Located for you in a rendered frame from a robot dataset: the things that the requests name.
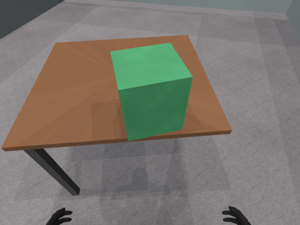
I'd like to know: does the table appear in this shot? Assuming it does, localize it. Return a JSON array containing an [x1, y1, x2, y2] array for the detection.
[[1, 35, 232, 195]]

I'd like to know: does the right robot hand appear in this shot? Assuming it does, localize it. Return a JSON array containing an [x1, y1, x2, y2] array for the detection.
[[222, 206, 251, 225]]

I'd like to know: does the carton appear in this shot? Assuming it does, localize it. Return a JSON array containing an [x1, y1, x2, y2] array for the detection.
[[110, 43, 193, 141]]

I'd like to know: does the left robot hand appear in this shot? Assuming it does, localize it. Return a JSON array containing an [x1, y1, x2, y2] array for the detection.
[[46, 208, 73, 225]]

